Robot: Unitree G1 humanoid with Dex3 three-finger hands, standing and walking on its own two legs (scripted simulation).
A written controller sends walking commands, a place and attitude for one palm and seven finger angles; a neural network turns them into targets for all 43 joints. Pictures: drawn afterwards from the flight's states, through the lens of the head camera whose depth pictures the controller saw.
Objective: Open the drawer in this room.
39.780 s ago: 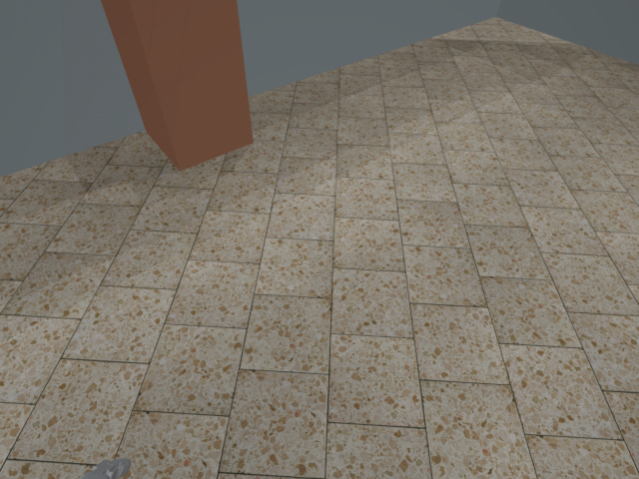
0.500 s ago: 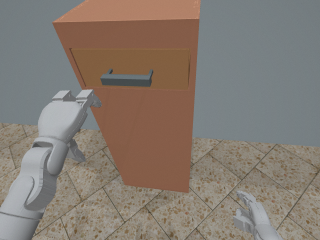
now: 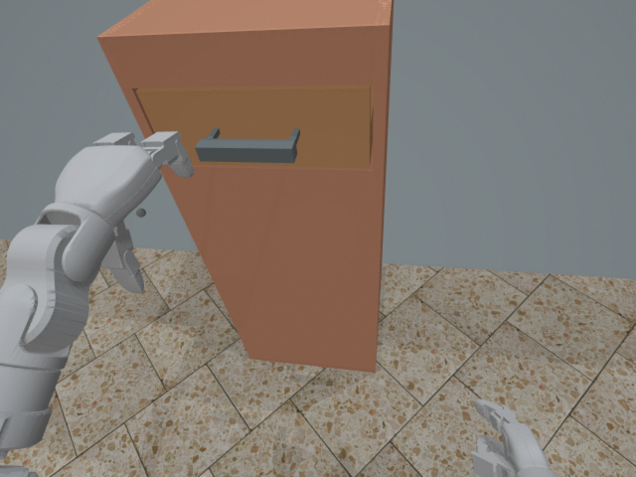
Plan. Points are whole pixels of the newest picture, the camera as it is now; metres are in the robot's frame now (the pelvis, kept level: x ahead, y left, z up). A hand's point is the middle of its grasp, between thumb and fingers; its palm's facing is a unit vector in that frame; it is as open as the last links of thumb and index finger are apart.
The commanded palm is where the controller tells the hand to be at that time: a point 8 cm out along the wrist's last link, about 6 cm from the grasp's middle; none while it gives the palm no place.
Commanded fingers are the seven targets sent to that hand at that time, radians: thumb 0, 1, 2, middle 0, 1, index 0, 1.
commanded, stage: raise the hand with hooked fingers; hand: left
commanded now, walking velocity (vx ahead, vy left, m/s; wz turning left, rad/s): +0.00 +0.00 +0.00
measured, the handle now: (250, 142) +0.57 +0.20 +0.14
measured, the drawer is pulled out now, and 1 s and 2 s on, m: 0.00 0.00 0.00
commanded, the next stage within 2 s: move the hooked fingers above the handle in 0.28 s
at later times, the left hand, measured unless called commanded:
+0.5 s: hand (165, 229) +0.31 +0.21 +0.19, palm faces +0.08 -0.02 -1.00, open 13.8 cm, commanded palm +0.29 +0.23 +0.27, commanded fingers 0.00 -0.50 0.30 -0.30 -1.20 -0.30 -1.20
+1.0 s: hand (208, 181) +0.39 +0.18 +0.20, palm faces +0.11 -0.03 -0.99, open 13.8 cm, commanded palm +0.36 +0.21 +0.26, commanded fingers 0.00 -0.50 0.30 -0.30 -1.20 -0.30 -1.20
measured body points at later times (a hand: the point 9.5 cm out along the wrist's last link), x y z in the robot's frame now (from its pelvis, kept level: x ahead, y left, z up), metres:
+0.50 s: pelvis -0.01 -0.01 +0.00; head -0.01 -0.06 +0.45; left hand +0.30 +0.21 +0.25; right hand +0.22 -0.21 -0.10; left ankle +0.03 +0.11 -0.74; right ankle +0.02 -0.12 -0.74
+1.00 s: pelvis +0.01 +0.00 +0.00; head +0.02 -0.04 +0.45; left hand +0.37 +0.18 +0.25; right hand +0.19 -0.24 -0.12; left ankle +0.03 +0.11 -0.74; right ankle +0.02 -0.12 -0.74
